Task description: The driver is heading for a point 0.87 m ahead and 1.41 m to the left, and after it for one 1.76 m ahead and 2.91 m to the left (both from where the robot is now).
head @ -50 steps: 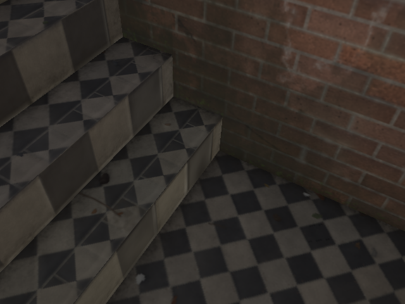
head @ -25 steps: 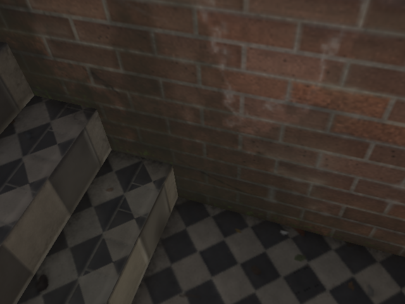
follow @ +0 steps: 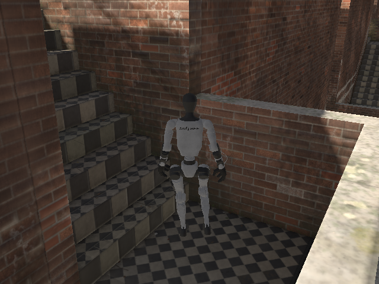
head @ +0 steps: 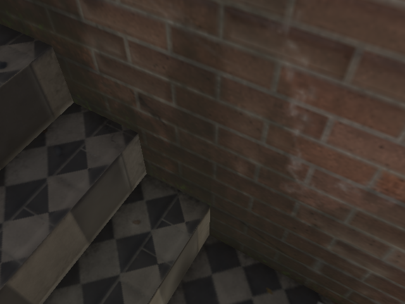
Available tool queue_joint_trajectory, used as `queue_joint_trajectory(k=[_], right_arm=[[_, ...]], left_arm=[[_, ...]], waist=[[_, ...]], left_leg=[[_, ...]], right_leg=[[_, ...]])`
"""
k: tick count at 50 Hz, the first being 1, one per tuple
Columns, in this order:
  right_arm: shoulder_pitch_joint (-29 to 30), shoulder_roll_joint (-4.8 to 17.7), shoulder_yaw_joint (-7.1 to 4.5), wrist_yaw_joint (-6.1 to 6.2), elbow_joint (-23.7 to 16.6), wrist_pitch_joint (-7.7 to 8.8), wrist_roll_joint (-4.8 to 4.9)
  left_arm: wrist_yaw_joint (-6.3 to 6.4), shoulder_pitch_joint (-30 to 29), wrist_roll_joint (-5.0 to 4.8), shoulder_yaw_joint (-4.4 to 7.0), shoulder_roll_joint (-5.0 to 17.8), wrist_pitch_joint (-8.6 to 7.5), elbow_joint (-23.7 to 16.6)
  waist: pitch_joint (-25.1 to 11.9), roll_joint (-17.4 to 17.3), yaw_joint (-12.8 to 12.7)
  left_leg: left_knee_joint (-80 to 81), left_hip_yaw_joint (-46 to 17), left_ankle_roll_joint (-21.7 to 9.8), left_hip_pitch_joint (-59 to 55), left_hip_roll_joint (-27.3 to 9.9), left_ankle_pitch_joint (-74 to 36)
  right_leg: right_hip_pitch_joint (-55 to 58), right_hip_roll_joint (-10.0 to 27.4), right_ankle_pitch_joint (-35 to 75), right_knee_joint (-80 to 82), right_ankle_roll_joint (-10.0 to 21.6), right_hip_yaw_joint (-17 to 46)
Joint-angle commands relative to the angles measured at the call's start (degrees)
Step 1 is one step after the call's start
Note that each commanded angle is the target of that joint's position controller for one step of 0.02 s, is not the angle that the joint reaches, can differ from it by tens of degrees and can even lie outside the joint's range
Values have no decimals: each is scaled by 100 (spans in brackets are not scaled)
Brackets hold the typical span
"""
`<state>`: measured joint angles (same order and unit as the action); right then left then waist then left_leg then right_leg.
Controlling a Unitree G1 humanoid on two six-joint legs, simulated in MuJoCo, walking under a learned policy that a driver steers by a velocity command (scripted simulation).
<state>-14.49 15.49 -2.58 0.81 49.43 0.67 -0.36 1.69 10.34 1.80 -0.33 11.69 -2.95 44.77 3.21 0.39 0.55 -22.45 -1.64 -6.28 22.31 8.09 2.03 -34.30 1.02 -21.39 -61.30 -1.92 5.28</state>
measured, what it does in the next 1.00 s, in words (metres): steps on the spot, turning left: right foot, then left foot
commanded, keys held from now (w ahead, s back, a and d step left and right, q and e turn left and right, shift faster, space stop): q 1.00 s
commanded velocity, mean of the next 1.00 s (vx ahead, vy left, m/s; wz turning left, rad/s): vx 0.02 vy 0.00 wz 0.58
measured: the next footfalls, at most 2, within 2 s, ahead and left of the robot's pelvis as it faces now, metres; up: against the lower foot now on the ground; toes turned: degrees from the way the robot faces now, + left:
right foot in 0.20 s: +0.12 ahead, -0.14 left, +0.00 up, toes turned +12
left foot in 0.64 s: -0.04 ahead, +0.05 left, +0.00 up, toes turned +23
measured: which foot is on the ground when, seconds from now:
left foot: down 0.00-0.20, up 0.22-0.62, down 0.64-1.00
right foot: up 0.00-0.18, down 0.20-0.64, up 0.66-1.00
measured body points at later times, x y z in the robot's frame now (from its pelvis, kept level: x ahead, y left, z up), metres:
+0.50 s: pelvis +0.01 -0.05 +0.01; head +0.04 -0.06 +0.46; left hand +0.03 +0.24 -0.10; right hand +0.19 -0.29 -0.12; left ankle -0.06 +0.06 -0.67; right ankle +0.08 -0.15 -0.73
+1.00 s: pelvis -0.05 -0.03 +0.01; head -0.03 +0.01 +0.46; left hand -0.12 +0.27 -0.12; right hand +0.20 -0.21 -0.09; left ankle -0.08 +0.04 -0.73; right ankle +0.04 -0.15 -0.68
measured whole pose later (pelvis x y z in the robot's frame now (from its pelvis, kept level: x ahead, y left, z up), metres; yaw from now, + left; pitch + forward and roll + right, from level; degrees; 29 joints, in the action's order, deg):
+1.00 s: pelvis -0.05 -0.03 +0.01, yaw +36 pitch +0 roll -2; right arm -13.8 17.0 -3.3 1.9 44.4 -0.5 -0.9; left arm 2.7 8.9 1.1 2.6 17.8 3.1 46.0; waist 4.9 0.7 0.4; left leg -23.3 -11.1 -4.5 12.2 7.0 10.1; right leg -23.7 -1.1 -21.0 -49.6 -2.1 3.3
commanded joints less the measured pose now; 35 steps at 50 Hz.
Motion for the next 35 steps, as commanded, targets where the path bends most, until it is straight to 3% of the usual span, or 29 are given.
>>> queue_joint_trajectory(k=[1, 4, 6, 8, 9, 10, 11, 12, 13, 14, 15, 18, 22, 25, 27, 29, 30, 31, 32, 33, 34, 35], right_arm=[[-88, 895, -286, 38, -379, -58, -44], [-28, 918, -355, 41, -433, -215, -54], [107, 854, -380, 46, -499, -292, -64], [61, 878, -397, 32, -472, -308, -104], [118, 855, -383, 43, -473, -314, -59], [99, 750, -356, 60, -464, -329, 18], [-206, 394, -265, 83, -469, -319, 87], [-43, 565, -293, 60, -641, -268, 114], [-66, 953, -382, 45, -550, -268, -56], [-119, 950, -419, 18, -461, -285, -59], [-205, 850, -415, 3, -398, -325, -70], [-70, 518, -313, -6, -429, -478, -44], [309, 428, -241, -61, -689, -492, -5], [361, 459, -217, -81, -822, -512, 49], [186, 492, -230, -73, -807, -535, 82], [55, 496, -216, -164, -811, -492, 123], [-248, 474, -198, -192, -718, -454, 96], [-269, 582, -227, -177, -667, -424, 67], [-27, 832, -248, -132, -794, -372, -67], [-86, 1683, -420, -28, -936, -317, -107], [-308, 1539, -405, 40, -843, -276, -208], [12, 1267, -321, 83, -862, -264, -153]], left_arm=[[51, 942, -62, 83, 418, 132, -5], [78, 516, -102, 93, 475, 179, -110], [180, 495, -110, 97, 501, 211, -138], [257, 653, -190, 110, 551, 134, -87], [281, 827, -194, 127, 560, 85, -53], [313, 858, -124, 181, 731, 35, -85], [345, 678, 0, 268, 1096, 53, -220], [330, 179, 67, 428, 1552, 172, -300], [300, 204, -6, 388, 1226, 243, -325], [288, 84, -74, 316, 921, 265, -335], [287, -31, -80, 315, 896, 289, -359], [299, 0, -47, 285, 850, 353, -414], [234, 414, -42, 376, 1083, 310, -250], [187, 292, -30, 458, 1262, 234, -182], [176, 259, 28, 535, 1385, 194, -127], [156, 62, 5, 556, 1418, 311, -123], [147, 26, -3, 564, 1433, 348, -131], [122, 236, 2, 577, 1419, 372, -43], [85, 474, 16, 523, 1154, 366, -7], [126, 51, -33, 395, 753, 342, -451], [178, -416, 101, 400, 901, 377, -481], [141, -268, -7, 425, 976, 443, -345]], waist=[[-1099, -492, -159], [-970, -690, 43], [-840, -929, 73], [-725, -908, 38], [-700, -808, -106], [-652, -451, -118], [-682, 612, 61], [-299, 1872, 58], [-394, 1151, 74], [-358, 647, 116], [-277, 444, 163], [-199, 529, -16], [-493, 841, -298], [-622, 1049, -261], [-752, 1096, -220], [-771, 1125, -128], [-787, 1114, -16], [-551, 654, -5], [-275, -559, -39], [125, -2234, 60], [158, -1305, 270], [151, -804, -23]], left_leg=[[398, -1382, -744, -269, -1503, -1492], [521, -1769, -505, -101, -1350, 448], [528, -2007, -460, -64, -1296, 699], [368, -2355, -354, -247, -1325, 520], [209, -2439, -200, -179, -1268, 736], [-86, -2375, 54, 26, -1088, 1450], [-1169, -1691, 394, 437, -623, 2539], [-2902, -318, 649, 897, 163, 2847], [-3900, -250, 753, 672, -348, 2783], [-4263, -270, 804, 561, -429, 2518], [-4614, -242, 875, 588, -461, 2281], [-4417, -52, 947, 1005, -487, 2079], [-3469, 90, 985, 902, -620, 2354], [-2782, 240, 841, 248, -677, 2567], [-2296, 416, 748, -317, -657, 2478], [-1397, 516, 576, -790, -594, 2275], [-674, 585, 444, -1246, -559, 1825], [69, 343, 346, -1628, -564, 1374], [925, -906, 133, -1970, -1329, 1370], [1063, -3056, -669, -1508, -2876, -450], [966, -2857, -1012, -1154, -2879, -764], [843, -2258, -921, -1107, -2506, -703]], right_leg=[[809, -124, 303, 523, -27, -327], [983, -162, 493, 1138, -22, -294], [1195, -224, 386, 1610, 3, -286], [1453, -373, 202, 2440, 124, -310], [1860, -396, 429, 3186, 212, -310], [2246, -58, 666, 3914, 328, 15], [2594, 1151, 490, 4584, 618, 1065], [1872, 2083, 1535, 4992, 1421, 2138], [1705, 2156, 2169, 4873, 1671, 1747], [1673, 1783, 2358, 4713, 1596, 1239], [1728, 1479, 2410, 4610, 1460, 788], [2414, 1097, 2382, 4482, 1345, 207], [3245, 1369, 2948, 4268, 1484, 147], [3142, 1533, 3364, 4096, 1500, -18], [2982, 1591, 3248, 3970, 1442, -166], [2831, 1617, 2908, 3788, 1306, -270], [2557, 1668, 2751, 3559, 1110, -449], [2027, 1546, 2102, 3139, 765, -674], [1045, 1113, 661, 2208, 338, -1135], [-252, 7, -1385, 1463, -92, -1272], [16, 178, -1201, 510, -22, -448], [110, 228, -709, 255, 39, -316]])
